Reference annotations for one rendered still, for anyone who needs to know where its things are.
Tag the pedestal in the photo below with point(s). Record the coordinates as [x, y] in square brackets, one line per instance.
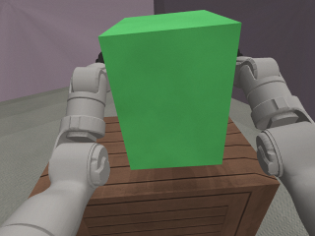
[228, 199]

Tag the right robot upper arm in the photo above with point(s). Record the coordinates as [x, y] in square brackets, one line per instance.
[288, 152]

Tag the robot right hand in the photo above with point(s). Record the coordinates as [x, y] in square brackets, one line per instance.
[239, 54]

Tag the carton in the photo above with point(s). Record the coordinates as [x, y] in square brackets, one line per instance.
[171, 78]

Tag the robot left hand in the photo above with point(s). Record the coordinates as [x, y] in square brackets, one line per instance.
[100, 58]

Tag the right robot forearm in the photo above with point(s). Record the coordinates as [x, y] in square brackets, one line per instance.
[265, 89]

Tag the left robot forearm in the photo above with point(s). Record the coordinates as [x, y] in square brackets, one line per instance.
[83, 122]

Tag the left robot upper arm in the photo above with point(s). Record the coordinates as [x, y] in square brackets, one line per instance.
[75, 171]

